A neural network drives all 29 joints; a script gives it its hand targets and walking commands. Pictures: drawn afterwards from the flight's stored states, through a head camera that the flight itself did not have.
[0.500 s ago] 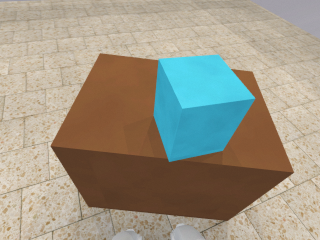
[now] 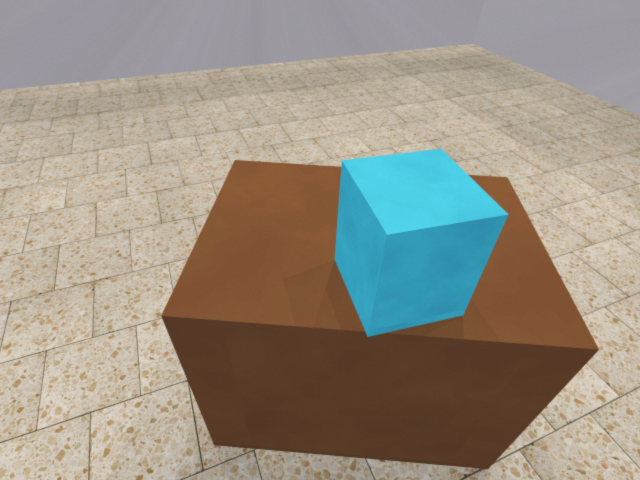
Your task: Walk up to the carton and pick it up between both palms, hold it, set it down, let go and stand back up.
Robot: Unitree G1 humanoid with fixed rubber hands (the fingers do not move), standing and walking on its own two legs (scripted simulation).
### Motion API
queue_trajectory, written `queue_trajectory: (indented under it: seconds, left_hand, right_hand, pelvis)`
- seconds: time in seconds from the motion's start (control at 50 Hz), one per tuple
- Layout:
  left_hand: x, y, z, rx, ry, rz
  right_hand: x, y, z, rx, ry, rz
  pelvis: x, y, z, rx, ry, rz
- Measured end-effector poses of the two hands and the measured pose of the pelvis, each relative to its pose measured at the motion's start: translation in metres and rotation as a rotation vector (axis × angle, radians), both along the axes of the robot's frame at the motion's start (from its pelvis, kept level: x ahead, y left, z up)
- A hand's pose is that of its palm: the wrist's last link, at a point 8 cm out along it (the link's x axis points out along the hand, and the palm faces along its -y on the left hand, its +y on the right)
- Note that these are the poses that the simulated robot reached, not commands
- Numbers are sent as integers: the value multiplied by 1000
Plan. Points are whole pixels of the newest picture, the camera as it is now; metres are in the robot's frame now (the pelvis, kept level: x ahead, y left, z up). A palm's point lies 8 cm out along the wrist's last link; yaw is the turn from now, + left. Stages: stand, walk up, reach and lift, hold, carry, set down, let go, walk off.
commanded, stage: walk up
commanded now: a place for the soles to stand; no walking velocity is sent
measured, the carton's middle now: (405, 241) +0.56 -0.14 +0.00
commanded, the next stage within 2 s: none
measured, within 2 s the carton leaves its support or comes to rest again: neither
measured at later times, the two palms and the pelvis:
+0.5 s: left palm out of the picture +0.13 +0.23 -0.15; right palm out of the picture +0.01 -0.38 -0.12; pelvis +0.06 -0.07 -0.03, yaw -5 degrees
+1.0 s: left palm out of the picture +0.19 +0.21 -0.15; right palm out of the picture +0.16 -0.43 -0.10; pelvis +0.10 -0.10 -0.02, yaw -8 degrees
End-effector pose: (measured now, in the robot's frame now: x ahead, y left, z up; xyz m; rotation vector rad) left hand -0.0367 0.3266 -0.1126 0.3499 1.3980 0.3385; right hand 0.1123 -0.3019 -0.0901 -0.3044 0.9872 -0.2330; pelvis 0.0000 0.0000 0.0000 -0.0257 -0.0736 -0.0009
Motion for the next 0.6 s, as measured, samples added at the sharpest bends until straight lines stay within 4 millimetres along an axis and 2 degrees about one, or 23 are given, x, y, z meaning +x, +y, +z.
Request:
queue_trajectory:
  seconds: [0.06,0.1,0.16,0.2,0.26,0.32,0.38,0.44,0.52,0.6]
  left_hand:
    - [30,2,-15,-40,-87,-55]
    - [50,2,-30,-66,-141,-93]
    - [73,-11,-39,-117,-201,-118]
    - [86,-19,-41,-148,-228,-130]
    - [103,-29,-42,-172,-237,-154]
    - [119,-39,-43,-169,-228,-177]
    - [137,-55,-42,-155,-218,-199]
    - [154,-75,-44,-145,-204,-229]
    - [164,-99,-40,-153,-191,-217]
    - [171,-115,-35,-164,-162,-200]
  right_hand:
    - [-36,2,-11,-33,42,-22]
    - [-70,3,-25,-60,112,-59]
    - [-121,1,-33,-72,229,-133]
    - [-145,-1,-33,-80,286,-164]
    - [-164,-8,-31,-84,337,-187]
    - [-170,-21,-31,-90,368,-197]
    - [-166,-38,-34,-84,400,-203]
    - [-143,-60,-39,-74,387,-207]
    - [-86,-85,-31,-89,287,-179]
    - [-16,-96,-19,-81,149,-129]
  pelvis:
    - [-3,9,-11,-10,31,-4]
    - [-9,12,-23,22,17,-7]
    - [-4,12,-27,48,-13,-15]
    - [3,9,-27,46,-19,-20]
    - [13,1,-28,42,-18,-29]
    - [23,-13,-31,47,-15,-37]
    - [36,-32,-35,54,3,-46]
    - [46,-54,-38,42,5,-71]
    - [60,-71,-30,58,-10,-75]
    - [74,-79,-20,49,-6,-84]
